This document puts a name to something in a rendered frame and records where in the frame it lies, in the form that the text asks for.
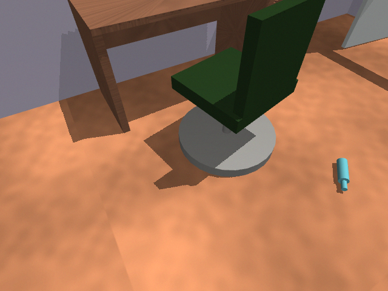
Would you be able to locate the desk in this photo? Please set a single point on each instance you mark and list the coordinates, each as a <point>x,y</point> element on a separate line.
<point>104,24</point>

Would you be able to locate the office chair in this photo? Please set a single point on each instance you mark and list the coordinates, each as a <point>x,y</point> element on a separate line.
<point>227,133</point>

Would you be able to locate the bottle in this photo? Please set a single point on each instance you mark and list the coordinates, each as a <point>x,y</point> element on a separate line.
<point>343,173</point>

